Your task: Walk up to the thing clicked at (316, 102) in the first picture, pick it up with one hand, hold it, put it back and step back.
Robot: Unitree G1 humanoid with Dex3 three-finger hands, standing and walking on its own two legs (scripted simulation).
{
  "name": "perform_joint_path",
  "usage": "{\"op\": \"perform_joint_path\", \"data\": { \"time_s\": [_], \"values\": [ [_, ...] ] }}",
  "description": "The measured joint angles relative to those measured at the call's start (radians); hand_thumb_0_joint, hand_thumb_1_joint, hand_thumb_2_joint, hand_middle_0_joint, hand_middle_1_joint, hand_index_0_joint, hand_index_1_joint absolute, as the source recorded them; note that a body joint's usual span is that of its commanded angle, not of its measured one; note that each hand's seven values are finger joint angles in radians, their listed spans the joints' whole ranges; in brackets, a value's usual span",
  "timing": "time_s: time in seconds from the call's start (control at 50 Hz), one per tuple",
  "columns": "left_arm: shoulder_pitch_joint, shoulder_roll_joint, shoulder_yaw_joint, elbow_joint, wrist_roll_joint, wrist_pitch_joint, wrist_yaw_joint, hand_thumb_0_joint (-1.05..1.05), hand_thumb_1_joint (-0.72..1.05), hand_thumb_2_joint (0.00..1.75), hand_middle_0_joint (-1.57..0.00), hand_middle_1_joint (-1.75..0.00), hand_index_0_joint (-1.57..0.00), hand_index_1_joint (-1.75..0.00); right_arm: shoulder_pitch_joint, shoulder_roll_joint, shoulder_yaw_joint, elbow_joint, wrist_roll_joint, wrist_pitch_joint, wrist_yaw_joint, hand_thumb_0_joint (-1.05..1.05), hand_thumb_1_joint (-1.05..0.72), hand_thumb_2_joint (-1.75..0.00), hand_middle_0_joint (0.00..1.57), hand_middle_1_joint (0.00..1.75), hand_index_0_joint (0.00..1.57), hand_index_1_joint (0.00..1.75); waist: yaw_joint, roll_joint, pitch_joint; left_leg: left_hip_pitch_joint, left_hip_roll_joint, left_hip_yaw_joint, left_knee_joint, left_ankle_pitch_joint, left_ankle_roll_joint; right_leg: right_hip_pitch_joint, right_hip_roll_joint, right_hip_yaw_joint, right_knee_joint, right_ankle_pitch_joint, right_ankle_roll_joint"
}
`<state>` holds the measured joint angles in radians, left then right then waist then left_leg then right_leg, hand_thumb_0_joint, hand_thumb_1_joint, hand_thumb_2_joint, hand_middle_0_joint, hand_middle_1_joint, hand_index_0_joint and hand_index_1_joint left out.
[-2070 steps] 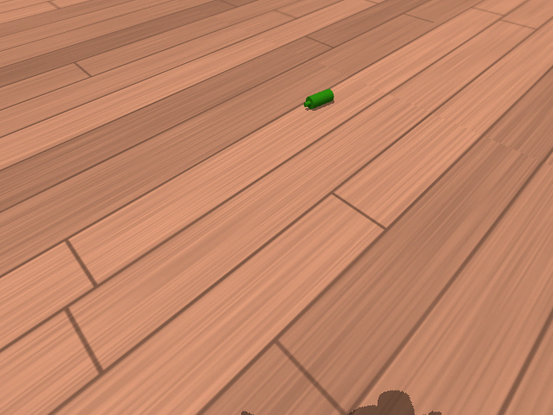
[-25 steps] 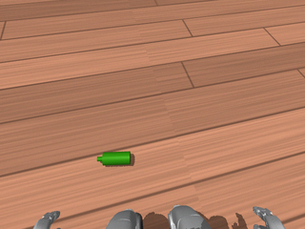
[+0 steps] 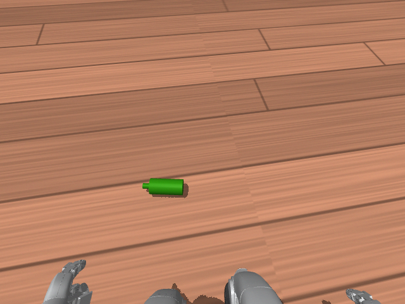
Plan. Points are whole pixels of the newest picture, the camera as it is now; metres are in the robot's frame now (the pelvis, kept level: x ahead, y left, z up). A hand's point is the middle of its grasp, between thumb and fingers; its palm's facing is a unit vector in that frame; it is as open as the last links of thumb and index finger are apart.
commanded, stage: step back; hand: left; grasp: from above
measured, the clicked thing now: (163, 186) +0.67 +0.21 -0.71
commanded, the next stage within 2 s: none
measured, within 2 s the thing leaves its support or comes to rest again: neither
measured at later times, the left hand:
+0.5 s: hand out of the picture -0.08 +0.23 -0.13, palm faces -0.04 -0.91 -0.41, open 7.4 cm
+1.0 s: hand out of the picture -0.28 +0.22 -0.15, palm faces -0.07 -0.92 -0.39, open 7.4 cm
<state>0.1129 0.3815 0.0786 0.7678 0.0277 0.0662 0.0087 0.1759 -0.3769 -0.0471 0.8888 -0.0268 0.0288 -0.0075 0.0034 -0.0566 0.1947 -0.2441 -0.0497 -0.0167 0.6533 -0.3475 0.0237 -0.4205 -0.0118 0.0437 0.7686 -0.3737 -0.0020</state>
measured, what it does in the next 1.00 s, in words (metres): walks backwards: right foot, then left foot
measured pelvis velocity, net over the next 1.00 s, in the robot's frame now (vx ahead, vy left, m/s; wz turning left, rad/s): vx -0.36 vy -0.05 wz -0.07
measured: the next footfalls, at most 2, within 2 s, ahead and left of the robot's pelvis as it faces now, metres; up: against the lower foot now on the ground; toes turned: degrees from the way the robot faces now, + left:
right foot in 0.30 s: -0.10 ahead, -0.16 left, +0.00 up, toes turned -1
left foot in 0.62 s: -0.18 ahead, +0.08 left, +0.00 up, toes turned -1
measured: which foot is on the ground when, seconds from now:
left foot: down 0.00-0.34, up 0.36-0.60, down 0.62-1.00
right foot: up 0.00-0.28, down 0.30-0.64, up 0.66-0.94, down 0.96-1.00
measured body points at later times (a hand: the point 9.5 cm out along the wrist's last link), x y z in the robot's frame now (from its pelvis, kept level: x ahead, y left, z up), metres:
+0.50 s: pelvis -0.17 -0.03 +0.00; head -0.13 -0.05 +0.45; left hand -0.08 +0.28 -0.10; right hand -0.08 -0.36 -0.11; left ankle -0.15 +0.10 -0.66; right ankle -0.14 -0.16 -0.72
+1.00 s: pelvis -0.36 -0.05 +0.00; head -0.32 -0.05 +0.44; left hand -0.28 +0.27 -0.12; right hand -0.24 -0.38 -0.10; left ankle -0.22 +0.08 -0.72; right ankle -0.40 -0.18 -0.72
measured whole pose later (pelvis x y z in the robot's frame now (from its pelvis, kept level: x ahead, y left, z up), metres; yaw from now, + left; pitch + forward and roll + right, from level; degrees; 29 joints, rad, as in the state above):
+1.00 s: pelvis -0.36 -0.05 +0.00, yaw -4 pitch -3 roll -2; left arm 0.22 0.38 0.09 0.93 0.04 0.04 -0.01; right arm 0.10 -0.41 -0.06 0.84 -0.04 0.04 0.00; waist 0.01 0.04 0.13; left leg -0.47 0.07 -0.01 0.67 -0.23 0.01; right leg -0.18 0.04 0.02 0.64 -0.41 -0.01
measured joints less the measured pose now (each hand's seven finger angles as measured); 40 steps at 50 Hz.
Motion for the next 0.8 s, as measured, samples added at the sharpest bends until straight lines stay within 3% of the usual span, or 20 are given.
{"op": "perform_joint_path", "data": {
  "time_s": [0.06, 0.14, 0.22, 0.26, 0.3, 0.34, 0.38, 0.4, 0.44, 0.48, 0.52, 0.58, 0.62, 0.64, 0.66, 0.7, 0.74, 0.8],
  "values": [
    [0.003, 0.003, 0.006, 0.022, -0.008, 0.013, 0.003, 0.00, 0.90, 0.90, -0.20, -0.30, -0.21, -0.30, -0.003, 0.013, 0.012, -0.009, -0.006, -0.006, 0.001, 0.00, -0.90, -0.90, 0.20, 0.30, 0.20, 0.30, -0.017, 0.016, -0.011, -0.024, 0.032, -0.019, -0.025, 0.042, 0.003, -0.055, 0.100, 0.076, 0.275, -0.124, -0.010],
    [0.034, 0.011, 0.017, 0.024, -0.011, 0.005, 0.001, 0.00, 0.90, 0.90, -0.20, -0.30, -0.21, -0.30, -0.019, 0.020, 0.013, -0.031, -0.007, -0.008, -0.007, 0.00, -0.90, -0.90, 0.20, 0.30, 0.21, 0.30, -0.006, 0.020, -0.026, -0.059, 0.061, -0.008, -0.059, 0.098, 0.000, -0.039, 0.126, 0.103, 0.421, -0.127, 0.006],
    [0.060, 0.020, 0.024, 0.035, -0.006, 0.005, -0.001, 0.00, 0.90, 0.90, -0.20, -0.30, -0.20, -0.30, -0.047, 0.014, 0.009, -0.070, -0.006, -0.014, -0.012, 0.00, -0.90, -0.90, 0.20, 0.30, 0.21, 0.30, 0.001, 0.026, -0.020, -0.110, 0.086, 0.010, -0.044, 0.131, -0.008, 0.053, 0.082, 0.087, 0.280, -0.144, 0.030],
    [0.068, 0.021, 0.023, 0.045, -0.005, 0.001, -0.004, 0.00, 0.90, 0.90, -0.20, -0.30, -0.20, -0.30, -0.063, 0.004, 0.008, -0.086, -0.007, -0.011, -0.011, 0.00, -0.90, -0.90, 0.20, 0.30, 0.21, 0.30, 0.005, 0.034, -0.016, -0.143, 0.100, 0.019, -0.023, 0.144, -0.020, 0.111, 0.051, 0.059, 0.133, -0.122, 0.026],
    [0.076, 0.021, 0.021, 0.059, -0.004, -0.009, -0.010, 0.00, 0.90, 0.90, -0.20, -0.30, -0.20, -0.30, -0.076, -0.011, 0.006, -0.095, -0.004, -0.002, -0.009, 0.00, -0.90, -0.90, 0.20, 0.30, 0.21, 0.30, 0.009, 0.046, -0.020, -0.186, 0.113, 0.023, 0.012, 0.152, -0.036, 0.183, 0.028, 0.028, -0.062, -0.039, 0.010],
    [0.074, -0.003, 0.020, 0.081, 0.007, -0.017, -0.014, 0.00, 0.91, 0.90, -0.20, -0.30, -0.20, -0.30, -0.090, -0.034, -0.003, -0.088, 0.003, 0.010, -0.010, 0.00, -0.90, -0.90, 0.20, 0.30, 0.21, 0.30, -0.004, 0.102, -0.008, -0.225, 0.129, -0.025, 0.058, 0.123, -0.038, 0.191, 0.055, -0.007, -0.100, -0.026, 0.012],
    [0.092, -0.011, 0.009, 0.079, 0.013, -0.014, -0.023, 0.00, 0.90, 0.90, -0.20, -0.30, -0.20, -0.30, -0.078, -0.033, -0.013, -0.068, 0.010, 0.025, -0.019, 0.00, -0.90, -0.90, 0.20, 0.30, 0.21, 0.30, 0.004, 0.090, -0.023, -0.269, 0.056, -0.076, 0.193, -0.056, -0.034, 0.154, 0.035, -0.002, -0.067, -0.015, 0.003],
    [0.100, -0.016, 0.005, 0.078, 0.013, -0.013, -0.022, 0.00, 0.90, 0.90, -0.20, -0.30, -0.21, -0.30, -0.067, -0.033, -0.014, -0.059, 0.013, 0.030, -0.021, 0.00, -0.90, -0.90, 0.20, 0.30, 0.20, 0.30, 0.013, 0.079, -0.030, -0.286, 0.017, -0.091, 0.285, -0.093, -0.033, 0.144, 0.021, 0.006, -0.068, -0.003, 0.000],
    [0.104, -0.028, 0.000, 0.080, 0.016, -0.008, -0.017, 0.00, 0.90, 0.90, -0.20, -0.30, -0.21, -0.30, -0.038, -0.041, -0.014, -0.049, 0.021, 0.027, -0.021, 0.00, -0.90, -0.90, 0.20, 0.30, 0.20, 0.30, 0.016, 0.074, -0.041, -0.297, -0.038, -0.110, 0.418, -0.105, -0.028, 0.134, 0.000, 0.007, -0.091, 0.029, 0.002],
    [0.099, -0.031, 0.000, 0.073, 0.020, -0.006, -0.011, 0.00, 0.90, 0.90, -0.20, -0.30, -0.21, -0.30, -0.008, -0.043, -0.011, -0.040, 0.022, 0.019, -0.021, 0.00, -0.90, -0.90, 0.20, 0.30, 0.20, 0.30, 0.015, 0.070, -0.048, -0.271, -0.055, -0.099, 0.458, -0.116, -0.031, 0.117, -0.014, 0.001, -0.105, 0.055, 0.002],
    [0.086, -0.027, -0.001, 0.056, 0.023, -0.009, -0.004, 0.01, 0.90, 0.90, -0.20, -0.30, -0.21, -0.30, 0.016, -0.042, -0.008, -0.032, 0.020, 0.017, -0.020, 0.00, -0.90, -0.90, 0.20, 0.30, 0.20, 0.30, 0.010, 0.067, -0.047, -0.216, -0.048, -0.081, 0.414, -0.137, -0.034, 0.097, -0.021, -0.014, -0.107, 0.076, 0.005],
    [0.055, -0.012, -0.003, 0.024, 0.020, -0.013, 0.005, 0.01, 0.90, 0.90, -0.20, -0.30, -0.21, -0.30, 0.037, -0.030, -0.005, -0.019, 0.012, 0.018, -0.016, 0.00, -0.90, -0.90, 0.20, 0.30, 0.20, 0.30, 0.000, 0.060, -0.036, -0.104, -0.013, -0.038, 0.220, -0.137, -0.029, 0.058, -0.032, -0.044, -0.087, 0.096, 0.013],
    [0.026, 0.004, -0.005, 0.006, 0.011, -0.009, 0.007, 0.00, 0.90, 0.90, -0.20, -0.30, -0.21, -0.30, 0.043, -0.017, -0.006, -0.010, 0.006, 0.010, -0.014, 0.00, -0.90, -0.90, 0.20, 0.30, 0.20, 0.30, -0.008, 0.041, -0.022, -0.028, -0.003, -0.008, 0.044, -0.031, -0.011, 0.020, -0.049, -0.057, -0.043, 0.096, 0.021],
    [0.009, 0.016, -0.003, 0.004, 0.007, -0.004, 0.009, 0.00, 0.90, 0.90, -0.20, -0.30, -0.21, -0.30, 0.033, 0.001, -0.006, -0.001, -0.001, 0.009, -0.013, 0.00, -0.90, -0.90, 0.20, 0.30, 0.20, 0.30, 0.001, 0.004, -0.002, -0.021, -0.023, 0.011, 0.028, -0.004, 0.002, 0.006, -0.066, -0.036, -0.020, 0.099, 0.014],
    [-0.001, 0.019, -0.001, 0.008, 0.001, 0.001, 0.012, 0.00, 0.90, 0.90, -0.20, -0.30, -0.21, -0.30, 0.028, 0.010, 0.000, 0.002, -0.003, 0.011, -0.007, 0.00, -0.90, -0.90, 0.20, 0.30, 0.20, 0.30, 0.006, -0.009, 0.007, -0.030, -0.025, 0.020, 0.034, 0.002, 0.010, -0.011, -0.053, -0.010, 0.016, 0.028, 0.006],
    [-0.010, 0.013, 0.000, 0.025, -0.003, 0.013, 0.016, 0.00, 0.90, 0.90, -0.20, -0.30, -0.21, -0.30, 0.020, 0.016, 0.008, 0.001, -0.008, 0.008, 0.004, 0.00, -0.90, -0.90, 0.20, 0.30, 0.20, 0.30, -0.009, 0.009, 0.006, -0.054, 0.000, 0.004, 0.039, 0.021, 0.017, -0.048, 0.025, 0.042, 0.179, -0.119, -0.002],
    [-0.009, 0.016, 0.001, 0.037, -0.012, 0.018, 0.016, 0.00, 0.90, 0.90, -0.20, -0.30, -0.21, -0.30, 0.011, 0.025, 0.017, -0.001, -0.011, 0.005, 0.001, 0.00, -0.90, -0.90, 0.20, 0.30, 0.21, 0.30, -0.014, 0.013, -0.005, -0.065, 0.021, -0.001, 0.005, 0.061, 0.014, -0.076, 0.088, 0.088, 0.352, -0.145, -0.011],
    [0.012, 0.016, 0.004, 0.045, -0.014, 0.011, 0.009, 0.00, 0.90, 0.90, -0.20, -0.30, -0.21, -0.30, -0.012, 0.025, 0.017, -0.013, -0.013, 0.006, -0.004, 0.00, -0.90, -0.90, 0.20, 0.30, 0.21, 0.30, -0.007, 0.019, -0.023, -0.090, 0.050, 0.006, -0.038, 0.117, 0.011, -0.058, 0.112, 0.097, 0.454, -0.129, 0.001]
  ]
}}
